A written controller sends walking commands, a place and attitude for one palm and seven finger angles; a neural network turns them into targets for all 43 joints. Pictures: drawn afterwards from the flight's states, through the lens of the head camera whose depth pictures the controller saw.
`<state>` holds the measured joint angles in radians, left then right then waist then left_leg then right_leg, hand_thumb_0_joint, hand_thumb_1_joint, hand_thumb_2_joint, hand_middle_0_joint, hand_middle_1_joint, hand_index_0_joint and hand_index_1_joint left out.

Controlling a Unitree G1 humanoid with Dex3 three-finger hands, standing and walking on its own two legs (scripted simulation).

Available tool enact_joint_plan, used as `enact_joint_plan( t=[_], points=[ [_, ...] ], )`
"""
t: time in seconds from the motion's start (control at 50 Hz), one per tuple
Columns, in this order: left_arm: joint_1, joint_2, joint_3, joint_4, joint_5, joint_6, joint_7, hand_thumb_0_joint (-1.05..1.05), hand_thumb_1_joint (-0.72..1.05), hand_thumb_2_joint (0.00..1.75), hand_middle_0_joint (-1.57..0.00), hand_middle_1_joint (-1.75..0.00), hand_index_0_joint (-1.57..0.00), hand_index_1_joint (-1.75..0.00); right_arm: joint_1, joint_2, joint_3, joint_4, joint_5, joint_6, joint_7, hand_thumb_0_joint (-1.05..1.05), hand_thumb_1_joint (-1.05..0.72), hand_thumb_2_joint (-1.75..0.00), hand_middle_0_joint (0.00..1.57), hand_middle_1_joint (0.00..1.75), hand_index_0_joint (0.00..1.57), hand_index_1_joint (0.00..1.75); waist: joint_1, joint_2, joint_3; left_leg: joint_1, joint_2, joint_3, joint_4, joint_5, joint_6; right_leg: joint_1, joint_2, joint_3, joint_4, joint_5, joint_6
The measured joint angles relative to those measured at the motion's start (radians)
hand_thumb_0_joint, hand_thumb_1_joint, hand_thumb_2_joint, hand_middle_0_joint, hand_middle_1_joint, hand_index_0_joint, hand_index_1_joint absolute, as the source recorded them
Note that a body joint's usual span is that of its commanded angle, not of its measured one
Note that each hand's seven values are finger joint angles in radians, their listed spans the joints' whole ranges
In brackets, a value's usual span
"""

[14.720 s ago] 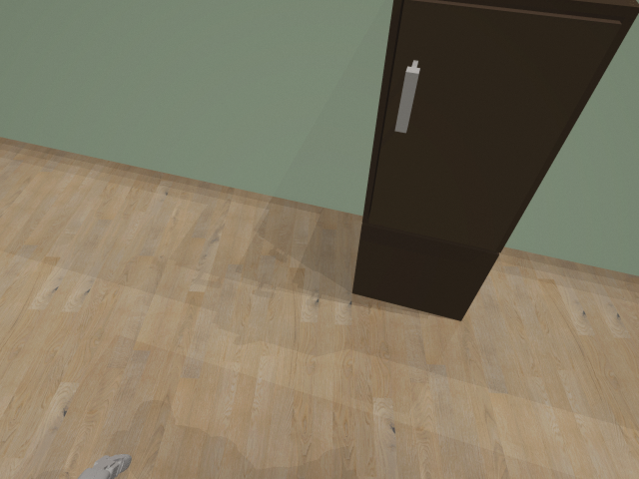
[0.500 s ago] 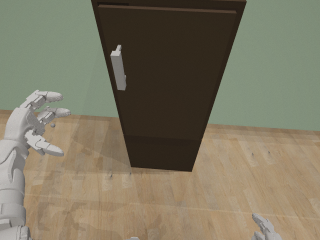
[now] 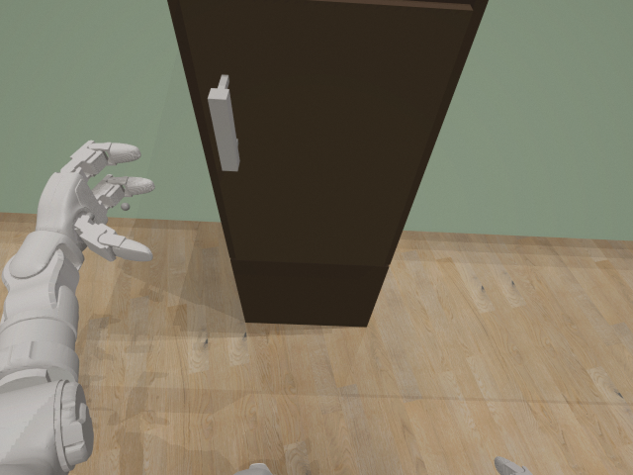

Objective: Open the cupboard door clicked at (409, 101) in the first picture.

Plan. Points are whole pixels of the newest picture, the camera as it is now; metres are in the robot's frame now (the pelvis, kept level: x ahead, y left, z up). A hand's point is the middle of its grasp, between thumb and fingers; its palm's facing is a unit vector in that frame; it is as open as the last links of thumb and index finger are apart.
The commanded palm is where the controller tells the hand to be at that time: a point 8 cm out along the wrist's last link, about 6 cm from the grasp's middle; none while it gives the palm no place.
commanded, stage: move the hooked fingers beside the handle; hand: left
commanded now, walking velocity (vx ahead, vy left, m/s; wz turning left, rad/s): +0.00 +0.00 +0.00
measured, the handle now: (227, 124) +0.59 +0.14 +0.10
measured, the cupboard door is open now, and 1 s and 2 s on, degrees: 0 0 0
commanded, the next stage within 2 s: slide the fingers in behind the handle in 1.52 s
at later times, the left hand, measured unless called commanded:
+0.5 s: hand (165, 159) +0.50 +0.21 +0.11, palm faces -0.02 -1.00 +0.01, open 14.0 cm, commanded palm +0.48 +0.26 +0.10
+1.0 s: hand (175, 146) +0.53 +0.21 +0.10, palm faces +0.00 -1.00 +0.00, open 14.0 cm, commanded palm +0.52 +0.26 +0.10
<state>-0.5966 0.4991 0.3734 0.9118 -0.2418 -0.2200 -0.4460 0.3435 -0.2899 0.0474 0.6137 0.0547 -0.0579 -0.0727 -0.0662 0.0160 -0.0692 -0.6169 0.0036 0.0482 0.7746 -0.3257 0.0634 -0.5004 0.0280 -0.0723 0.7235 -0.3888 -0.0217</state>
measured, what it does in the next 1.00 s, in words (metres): stands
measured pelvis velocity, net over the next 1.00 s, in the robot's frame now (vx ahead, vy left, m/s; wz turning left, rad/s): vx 0.01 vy -0.01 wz -0.04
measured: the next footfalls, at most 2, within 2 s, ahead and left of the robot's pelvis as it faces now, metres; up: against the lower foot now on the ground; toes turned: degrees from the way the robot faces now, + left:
none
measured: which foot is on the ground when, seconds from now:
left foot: down 0.00-1.00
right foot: down 0.00-1.00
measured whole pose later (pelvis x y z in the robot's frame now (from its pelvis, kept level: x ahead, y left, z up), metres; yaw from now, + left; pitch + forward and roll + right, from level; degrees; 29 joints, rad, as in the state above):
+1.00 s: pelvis +0.01 -0.01 -0.02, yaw -3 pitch +19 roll -3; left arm -0.98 0.69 0.47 1.27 -0.09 -0.28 -0.36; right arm 0.48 -0.30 0.05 0.62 0.01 0.09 -0.03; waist -0.19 0.03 -0.09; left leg -0.84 0.05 0.05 0.88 -0.37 0.05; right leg -0.72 0.07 -0.07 0.80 -0.41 -0.04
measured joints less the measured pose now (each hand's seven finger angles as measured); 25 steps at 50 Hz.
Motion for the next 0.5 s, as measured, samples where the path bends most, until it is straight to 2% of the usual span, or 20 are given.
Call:
enact_joint_plan(
  t=[0.18, 0.5],
  points=[
    [-0.136, 0.004, -0.016, 0.105, 0.048, -0.058, 0.055, -0.01, -0.50, 0.30, -0.30, -1.20, -0.30, -1.20, 0.005, 0.002, -0.001, 0.014, -0.016, 0.021, 0.014, 0.01, -0.91, -0.89, 0.20, 0.30, 0.21, 0.30, -0.023, -0.006, 0.006, -0.052, -0.003, 0.000, 0.023, -0.003, 0.006, -0.050, -0.004, -0.001, 0.021, -0.002, 0.007],
    [-0.320, 0.079, 0.023, 0.299, 0.108, -0.084, 0.101, -0.01, -0.50, 0.30, -0.30, -1.20, -0.30, -1.20, 0.075, -0.005, -0.005, 0.043, -0.034, 0.083, 0.030, 0.00, -0.91, -0.89, 0.20, 0.30, 0.21, 0.30, -0.085, 0.001, -0.004, -0.141, 0.015, 0.004, 0.069, -0.023, 0.002, -0.140, 0.012, 0.005, 0.060, -0.015, 0.002]
  ],
)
